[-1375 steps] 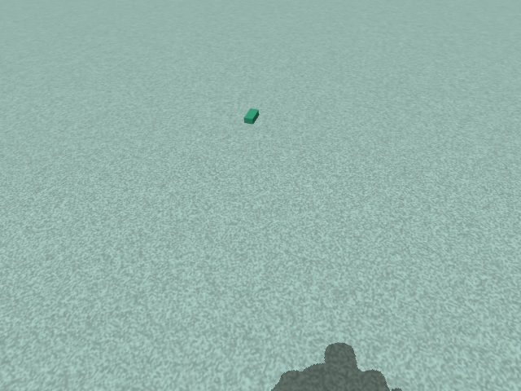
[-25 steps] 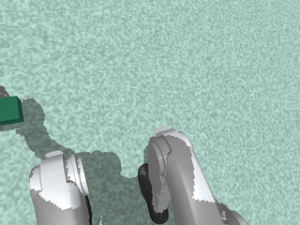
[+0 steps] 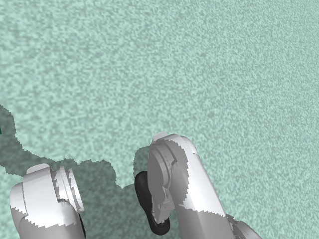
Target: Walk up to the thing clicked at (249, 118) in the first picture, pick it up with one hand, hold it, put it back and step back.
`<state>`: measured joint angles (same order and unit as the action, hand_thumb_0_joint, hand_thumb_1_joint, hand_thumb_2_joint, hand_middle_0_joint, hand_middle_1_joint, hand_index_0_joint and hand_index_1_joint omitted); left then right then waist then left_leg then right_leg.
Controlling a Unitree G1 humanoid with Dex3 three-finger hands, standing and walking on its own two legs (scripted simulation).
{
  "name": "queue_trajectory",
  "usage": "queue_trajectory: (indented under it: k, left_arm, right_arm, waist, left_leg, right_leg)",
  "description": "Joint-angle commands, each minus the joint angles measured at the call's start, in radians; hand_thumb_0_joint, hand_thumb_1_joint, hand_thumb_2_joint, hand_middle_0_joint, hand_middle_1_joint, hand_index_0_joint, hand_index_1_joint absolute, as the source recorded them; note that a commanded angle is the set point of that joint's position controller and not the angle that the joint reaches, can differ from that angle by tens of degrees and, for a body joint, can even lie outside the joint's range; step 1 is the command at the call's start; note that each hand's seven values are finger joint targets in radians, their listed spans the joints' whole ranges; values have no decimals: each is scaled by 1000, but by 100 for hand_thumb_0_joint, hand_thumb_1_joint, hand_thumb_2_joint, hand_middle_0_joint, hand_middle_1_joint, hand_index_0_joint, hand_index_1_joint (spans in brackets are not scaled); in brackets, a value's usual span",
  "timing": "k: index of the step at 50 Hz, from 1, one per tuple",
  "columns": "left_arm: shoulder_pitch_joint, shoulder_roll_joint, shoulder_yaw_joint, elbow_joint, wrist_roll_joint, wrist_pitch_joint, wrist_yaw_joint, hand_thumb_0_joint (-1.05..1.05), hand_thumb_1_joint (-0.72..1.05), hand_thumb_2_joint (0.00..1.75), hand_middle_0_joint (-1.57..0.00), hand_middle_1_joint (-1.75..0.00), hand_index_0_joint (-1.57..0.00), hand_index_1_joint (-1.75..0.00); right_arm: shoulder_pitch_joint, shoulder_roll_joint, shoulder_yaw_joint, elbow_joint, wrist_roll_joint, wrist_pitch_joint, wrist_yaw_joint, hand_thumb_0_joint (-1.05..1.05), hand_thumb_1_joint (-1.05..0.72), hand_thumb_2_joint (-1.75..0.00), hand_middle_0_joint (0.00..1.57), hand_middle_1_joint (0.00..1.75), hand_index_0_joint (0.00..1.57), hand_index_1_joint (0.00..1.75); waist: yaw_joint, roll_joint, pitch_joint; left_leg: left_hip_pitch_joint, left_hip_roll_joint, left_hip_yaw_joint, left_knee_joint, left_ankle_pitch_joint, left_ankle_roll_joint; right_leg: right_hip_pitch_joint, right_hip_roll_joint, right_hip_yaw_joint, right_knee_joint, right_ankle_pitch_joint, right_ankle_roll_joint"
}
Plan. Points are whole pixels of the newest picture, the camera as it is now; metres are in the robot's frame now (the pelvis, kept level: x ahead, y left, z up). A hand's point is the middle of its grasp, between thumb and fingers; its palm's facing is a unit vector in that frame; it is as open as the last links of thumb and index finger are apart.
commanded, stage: rest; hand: left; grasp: from above
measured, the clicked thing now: out of the picture +0.43 +0.35 -0.25
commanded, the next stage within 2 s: open in 0.70 s
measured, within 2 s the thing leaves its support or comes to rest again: rests again in 0.92 s
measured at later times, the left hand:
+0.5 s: hand out of the picture +0.43 +0.34 -0.24, palm faces -0.45 -0.15 -0.88, open 9.0 cm
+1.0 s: hand out of the picture +0.42 +0.34 -0.24, palm faces -0.45 -0.13 -0.88, open 9.2 cm
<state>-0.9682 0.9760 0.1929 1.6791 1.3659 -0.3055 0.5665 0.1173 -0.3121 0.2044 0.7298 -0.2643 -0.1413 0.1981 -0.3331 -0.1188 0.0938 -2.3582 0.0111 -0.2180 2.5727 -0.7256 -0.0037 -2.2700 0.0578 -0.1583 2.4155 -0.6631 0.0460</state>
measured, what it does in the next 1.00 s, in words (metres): stands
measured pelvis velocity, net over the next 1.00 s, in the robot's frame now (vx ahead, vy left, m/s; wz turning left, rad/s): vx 0.00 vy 0.00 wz -0.04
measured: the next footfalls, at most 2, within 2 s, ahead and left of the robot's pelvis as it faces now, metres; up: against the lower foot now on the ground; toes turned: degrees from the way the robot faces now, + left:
none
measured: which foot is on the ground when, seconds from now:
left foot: down 0.00-1.00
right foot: down 0.00-1.00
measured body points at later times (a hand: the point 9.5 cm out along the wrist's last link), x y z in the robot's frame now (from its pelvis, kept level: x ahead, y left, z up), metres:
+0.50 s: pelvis +0.00 +0.00 +0.00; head +0.26 +0.13 +0.34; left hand +0.45 +0.35 -0.19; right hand +0.07 -0.25 -0.06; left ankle +0.06 +0.13 -0.26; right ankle +0.11 -0.12 -0.26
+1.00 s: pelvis +0.00 +0.00 +0.00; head +0.26 +0.14 +0.34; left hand +0.44 +0.34 -0.19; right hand +0.06 -0.25 -0.05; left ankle +0.06 +0.13 -0.26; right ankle +0.11 -0.12 -0.26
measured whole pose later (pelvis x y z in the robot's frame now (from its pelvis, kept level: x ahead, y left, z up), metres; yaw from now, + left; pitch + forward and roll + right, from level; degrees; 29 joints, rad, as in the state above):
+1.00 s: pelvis +0.00 +0.00 +0.00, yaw -2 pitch +26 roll -14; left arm -0.99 1.04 0.12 1.75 1.33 -0.29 0.64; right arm 0.07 -0.34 0.31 0.68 -0.29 -0.23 0.25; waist -0.36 -0.16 0.16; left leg -2.33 0.02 -0.26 2.59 -0.73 0.00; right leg -2.23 0.07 -0.19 2.40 -0.65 0.06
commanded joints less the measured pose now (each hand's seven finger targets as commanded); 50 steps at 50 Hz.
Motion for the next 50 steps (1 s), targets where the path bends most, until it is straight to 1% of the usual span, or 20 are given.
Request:
queue_trajectory:
  k: [1,4,5,6,8,9,13,15,17,18,19,20,24,26,27,31,35,40,45,50]
  left_arm:
    - [-278,270,-1,-105,3,-3,73,0,90,58,-120,-47,-121,-45]
    - [-292,257,-16,-93,-5,9,87,0,90,60,-120,-48,-121,-47]
    - [-282,201,-60,-64,-12,17,88,0,89,59,-120,-48,-121,-46]
    - [-298,262,-13,-94,-20,15,99,0,89,57,-119,-48,-121,-46]
    - [-293,243,-43,-84,-14,24,99,0,86,56,-118,-46,-119,-45]
    - [-294,287,-7,-87,-11,28,105,0,89,57,-119,-47,-121,-45]
    - [-251,293,22,-66,-21,50,119,0,86,60,-118,-46,-119,-45]
    - [-286,257,-15,-59,-29,53,110,0,84,59,-116,-48,-117,-47]
    - [-299,248,-33,-68,-36,57,99,0,79,56,-113,-45,-114,-44]
    - [-292,292,-3,-61,-43,57,97,0,81,54,-114,-45,-116,-44]
    - [-296,264,-33,-71,-44,55,89,0,80,56,-114,-45,-115,-44]
    - [-263,312,12,-61,-50,54,95,0,78,58,-114,-45,-115,-44]
    - [-278,274,-24,-72,-58,40,76,0,79,58,-115,-44,-115,-44]
    - [-265,301,-5,-76,-61,28,72,0,79,57,-114,-46,-114,-45]
    - [-268,260,-44,-73,-59,25,64,0,77,59,-114,-44,-113,-44]
    - [-266,309,-20,-78,-58,7,73,0,79,58,-116,-43,-116,-43]
    - [-264,282,-52,-56,-58,-8,79,0,80,55,-115,-43,-115,-42]
    - [-248,287,-54,-26,-45,-11,98,0,81,56,-115,-45,-116,-44]
    - [-263,298,-57,-36,-47,-2,120,0,41,46,-75,-45,-76,-44]
    - [-284,289,-72,-58,-52,9,130,0,5,53,-56,-50,-57,-50]
  right_arm:
    - [166,-308,-81,6,-3,-16,-8,0,-89,-90,20,30,20,30]
    - [141,-318,-79,-3,-1,-32,2,0,-89,-90,20,30,20,30]
    - [139,-309,-67,4,-3,-36,5,0,-89,-90,20,30,20,30]
    - [138,-324,-71,-8,-7,-43,6,0,-89,-90,20,30,20,30]
    - [134,-327,-65,-12,-1,-52,14,0,-90,-90,20,30,20,30]
    - [140,-339,-69,-14,-2,-57,17,0,-90,-90,20,30,20,30]
    - [144,-334,-61,-15,-5,-58,24,0,-90,-90,20,30,20,30]
    - [138,-334,-56,-22,-8,-69,34,0,-90,-90,20,30,20,30]
    - [124,-335,-55,-27,-1,-74,35,0,-90,-90,20,30,20,30]
    - [135,-345,-55,-19,-4,-76,36,0,-90,-90,20,30,20,30]
    - [128,-342,-53,-30,-1,-80,37,0,-90,-90,20,30,20,30]
    - [146,-347,-52,-19,-5,-75,35,0,-90,-90,20,30,20,30]
    - [130,-340,-45,-34,-1,-74,35,0,-90,-90,20,30,20,30]
    - [148,-342,-37,-21,-4,-70,35,0,-90,-90,20,30,20,30]
    - [138,-344,-40,-39,-4,-71,36,0,-90,-90,20,30,20,30]
    - [140,-342,-17,-28,-6,-69,38,0,-90,-90,20,30,20,30]
    - [114,-353,-19,-34,-7,-72,36,0,-90,-90,20,30,20,30]
    - [116,-353,0,-44,-14,-77,38,0,-90,-90,20,30,20,30]
    - [105,-368,-5,-41,-15,-89,36,0,-89,-90,20,30,20,30]
    - [96,-369,-3,-44,-12,-103,43,0,-89,-90,20,30,20,30]
  waist:
    - [-24,522,-623]
    - [-24,526,-602]
    - [-32,530,-577]
    - [-34,515,-598]
    - [-31,534,-592]
    - [-34,541,-600]
    - [-25,525,-622]
    - [-51,538,-600]
    - [-49,544,-600]
    - [-49,539,-591]
    - [-48,541,-587]
    - [-38,527,-605]
    - [-47,505,-597]
    - [-51,526,-607]
    - [-61,527,-604]
    - [-58,521,-601]
    - [-64,505,-544]
    - [-73,495,-532]
    - [-68,512,-538]
    - [-66,498,-549]
  left_leg:
    - [505,13,104,-269,217,12]
    - [503,16,92,-281,197,9]
    - [490,14,90,-285,181,9]
    - [500,19,81,-283,193,10]
    - [510,17,82,-289,198,8]
    - [515,19,77,-284,217,7]
    - [511,20,82,-276,265,8]
    - [513,24,77,-269,255,7]
    - [517,24,70,-272,246,6]
    - [512,24,67,-270,232,7]
    - [506,25,72,-267,225,8]
    - [497,23,76,-273,237,11]
    - [482,26,76,-261,229,13]
    - [508,26,64,-273,250,8]
    - [516,27,68,-261,267,8]
    - [520,29,64,-258,278,7]
    - [478,30,64,-259,212,10]
    - [487,31,53,-269,215,7]
    - [499,33,42,-281,193,4]
    - [486,36,49,-259,209,9]
  right_leg:
    - [310,37,-95,-190,232,-69]
    - [288,37,-103,-185,214,-73]
    - [273,38,-108,-187,202,-72]
    - [294,37,-114,-190,218,-67]
    - [285,37,-111,-183,220,-69]
    - [294,35,-115,-170,240,-66]
    - [332,40,-111,-179,279,-67]
    - [331,38,-110,-175,279,-66]
    - [313,39,-113,-172,269,-68]
    - [312,35,-116,-172,257,-66]
    - [323,38,-107,-181,251,-68]
    - [363,42,-109,-196,260,-67]
    - [366,43,-106,-199,256,-67]
    - [373,40,-115,-191,266,-66]
    - [381,43,-109,-191,284,-67]
    - [399,44,-115,-190,295,-65]
    - [364,47,-115,-202,243,-64]
    - [357,46,-130,-190,246,-61]
    - [341,46,-135,-194,227,-63]
    - [370,50,-123,-202,248,-60]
